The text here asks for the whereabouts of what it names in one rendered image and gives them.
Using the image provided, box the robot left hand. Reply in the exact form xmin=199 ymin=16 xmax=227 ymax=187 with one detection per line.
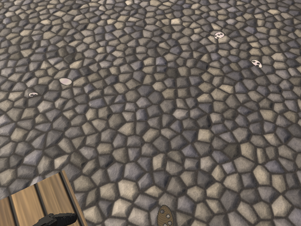
xmin=33 ymin=213 xmax=77 ymax=226

